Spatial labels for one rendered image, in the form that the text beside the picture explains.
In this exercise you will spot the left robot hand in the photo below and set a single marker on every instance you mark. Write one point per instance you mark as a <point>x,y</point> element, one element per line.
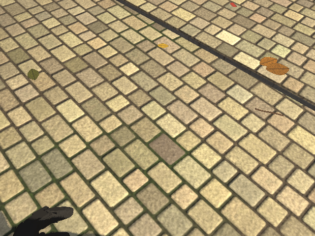
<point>41,219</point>

